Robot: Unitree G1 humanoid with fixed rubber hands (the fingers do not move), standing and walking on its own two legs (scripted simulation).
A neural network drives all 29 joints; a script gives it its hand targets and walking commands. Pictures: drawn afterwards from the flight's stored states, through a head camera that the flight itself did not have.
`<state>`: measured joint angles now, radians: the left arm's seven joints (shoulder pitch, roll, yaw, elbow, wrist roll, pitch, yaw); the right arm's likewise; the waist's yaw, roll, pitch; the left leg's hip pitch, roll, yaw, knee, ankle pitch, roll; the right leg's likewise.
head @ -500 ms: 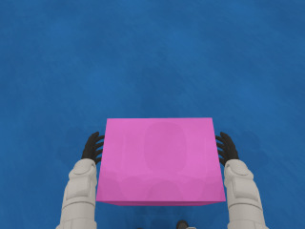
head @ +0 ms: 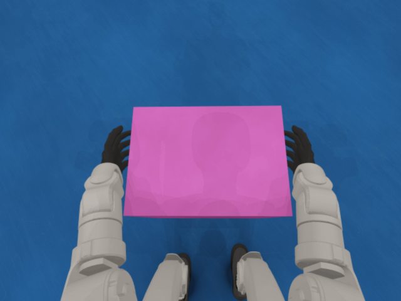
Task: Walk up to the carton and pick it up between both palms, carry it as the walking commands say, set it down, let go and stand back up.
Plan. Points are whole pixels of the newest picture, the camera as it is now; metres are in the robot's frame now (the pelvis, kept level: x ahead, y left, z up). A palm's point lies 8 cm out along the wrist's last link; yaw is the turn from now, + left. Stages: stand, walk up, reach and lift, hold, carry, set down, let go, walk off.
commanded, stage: set down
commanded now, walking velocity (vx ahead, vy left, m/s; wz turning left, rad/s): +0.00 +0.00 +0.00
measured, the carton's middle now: (207, 172) +0.40 +0.01 -0.17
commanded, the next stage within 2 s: none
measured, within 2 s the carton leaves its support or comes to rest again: neither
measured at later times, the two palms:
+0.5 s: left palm (127, 162) +0.42 +0.21 -0.16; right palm (282, 163) +0.42 -0.17 -0.17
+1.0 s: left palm (137, 160) +0.44 +0.21 -0.23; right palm (274, 161) +0.45 -0.17 -0.24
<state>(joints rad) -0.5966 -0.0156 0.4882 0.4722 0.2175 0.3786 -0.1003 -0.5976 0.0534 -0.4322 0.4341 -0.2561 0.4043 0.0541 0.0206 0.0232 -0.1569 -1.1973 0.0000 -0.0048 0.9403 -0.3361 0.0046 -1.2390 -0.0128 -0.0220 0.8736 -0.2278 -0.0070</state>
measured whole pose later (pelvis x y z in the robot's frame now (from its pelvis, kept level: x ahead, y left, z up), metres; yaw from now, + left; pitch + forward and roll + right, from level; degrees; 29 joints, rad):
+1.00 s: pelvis -0.04 +0.01 -0.15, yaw +0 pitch +51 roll +0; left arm -0.97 0.13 0.44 0.62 0.12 0.40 -0.02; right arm -0.97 -0.10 -0.44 0.61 -0.16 0.41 0.00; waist 0.02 0.01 -0.24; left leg -1.94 -0.01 0.00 1.53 -0.48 0.01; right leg -1.99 -0.01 0.01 1.45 -0.36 0.01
